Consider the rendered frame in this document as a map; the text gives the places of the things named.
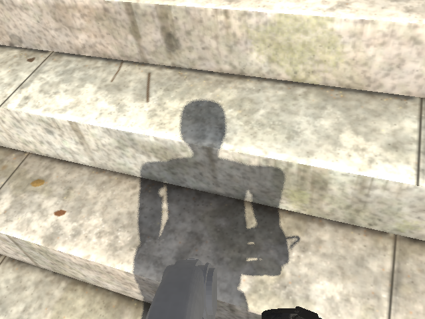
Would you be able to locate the left robot thigh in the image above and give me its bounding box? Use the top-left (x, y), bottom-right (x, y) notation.
top-left (145, 260), bottom-right (217, 319)

